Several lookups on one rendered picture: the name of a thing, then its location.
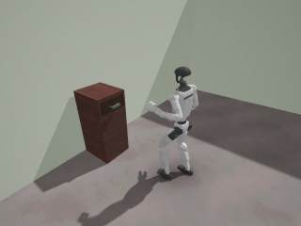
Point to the robot left hand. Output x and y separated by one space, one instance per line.
150 106

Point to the robot left shin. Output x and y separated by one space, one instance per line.
164 158

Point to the robot right upper arm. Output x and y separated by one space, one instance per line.
195 96

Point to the drawer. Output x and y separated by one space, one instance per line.
105 106

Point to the handle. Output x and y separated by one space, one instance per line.
115 106

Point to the cabinet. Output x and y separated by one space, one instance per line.
106 136

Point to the robot left forearm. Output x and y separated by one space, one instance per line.
168 116

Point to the robot left upper arm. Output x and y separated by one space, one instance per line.
174 100

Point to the robot torso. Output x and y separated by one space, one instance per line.
186 102

